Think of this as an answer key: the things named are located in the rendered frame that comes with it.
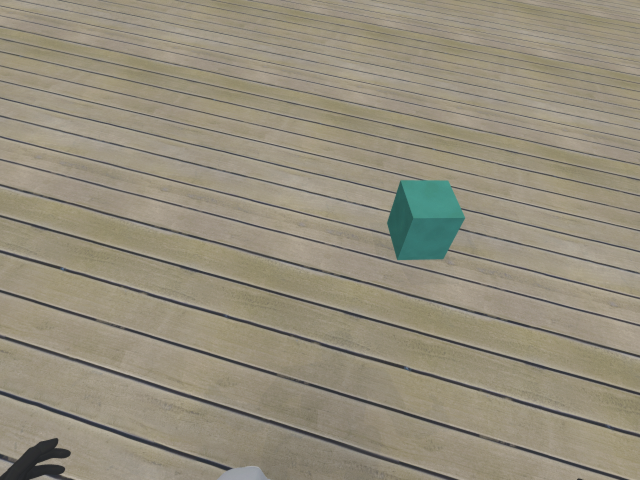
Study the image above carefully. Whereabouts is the carton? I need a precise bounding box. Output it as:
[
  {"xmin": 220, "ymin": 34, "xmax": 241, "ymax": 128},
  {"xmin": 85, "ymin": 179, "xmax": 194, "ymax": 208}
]
[{"xmin": 387, "ymin": 180, "xmax": 465, "ymax": 260}]

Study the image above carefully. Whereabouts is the left robot hand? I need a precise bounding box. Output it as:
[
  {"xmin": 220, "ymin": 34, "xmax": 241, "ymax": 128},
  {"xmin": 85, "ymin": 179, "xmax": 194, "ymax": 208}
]
[{"xmin": 0, "ymin": 438, "xmax": 71, "ymax": 480}]

